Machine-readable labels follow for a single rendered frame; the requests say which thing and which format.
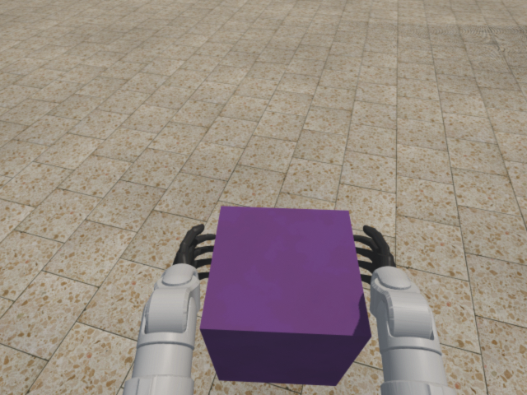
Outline carton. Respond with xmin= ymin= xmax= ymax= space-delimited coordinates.
xmin=200 ymin=206 xmax=371 ymax=386

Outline left robot hand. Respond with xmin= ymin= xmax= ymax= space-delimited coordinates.
xmin=172 ymin=224 xmax=216 ymax=280

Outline right robot hand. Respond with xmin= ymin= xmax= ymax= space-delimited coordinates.
xmin=353 ymin=225 xmax=396 ymax=285

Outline robot right forearm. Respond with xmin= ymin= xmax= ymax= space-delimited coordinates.
xmin=370 ymin=266 xmax=456 ymax=395

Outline robot left forearm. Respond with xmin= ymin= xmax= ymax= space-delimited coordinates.
xmin=123 ymin=263 xmax=200 ymax=395

